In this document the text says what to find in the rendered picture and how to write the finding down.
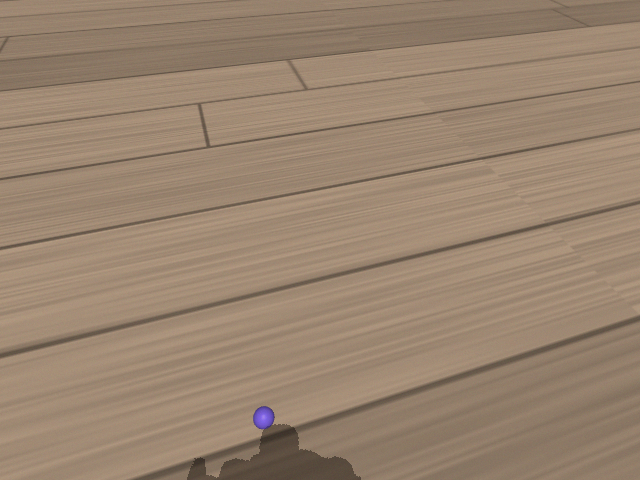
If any ball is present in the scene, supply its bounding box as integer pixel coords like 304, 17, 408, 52
253, 406, 274, 429

